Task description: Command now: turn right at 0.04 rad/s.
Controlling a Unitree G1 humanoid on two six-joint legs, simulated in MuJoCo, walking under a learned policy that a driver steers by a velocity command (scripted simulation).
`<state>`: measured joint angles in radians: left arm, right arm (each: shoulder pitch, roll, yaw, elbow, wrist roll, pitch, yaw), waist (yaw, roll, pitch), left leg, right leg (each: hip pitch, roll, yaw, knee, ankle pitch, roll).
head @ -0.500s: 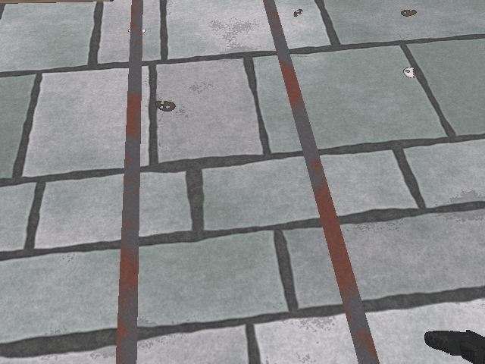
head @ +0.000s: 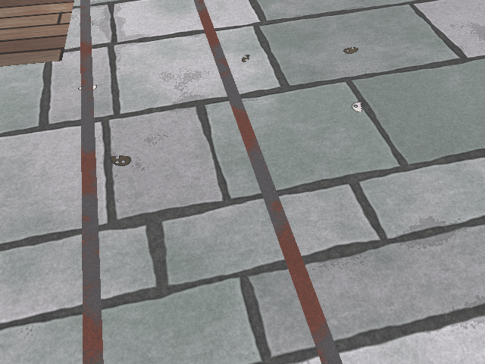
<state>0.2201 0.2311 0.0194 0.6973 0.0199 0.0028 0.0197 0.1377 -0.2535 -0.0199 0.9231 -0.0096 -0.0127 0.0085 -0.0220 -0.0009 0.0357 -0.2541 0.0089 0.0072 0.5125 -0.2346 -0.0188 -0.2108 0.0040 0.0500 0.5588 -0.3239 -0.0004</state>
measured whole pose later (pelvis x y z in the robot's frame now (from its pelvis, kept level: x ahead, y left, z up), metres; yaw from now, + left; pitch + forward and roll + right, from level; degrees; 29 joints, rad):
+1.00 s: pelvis +0.20 +0.03 +0.00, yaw +1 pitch +1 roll +0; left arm 0.03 0.26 0.05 0.76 -0.03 -0.08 -0.03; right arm 0.44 -0.22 -0.01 1.08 0.00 -0.08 -0.01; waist -0.11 -0.03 0.03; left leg 0.13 -0.04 0.03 0.15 -0.30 0.05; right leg -0.64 -0.08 -0.02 0.62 0.02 0.00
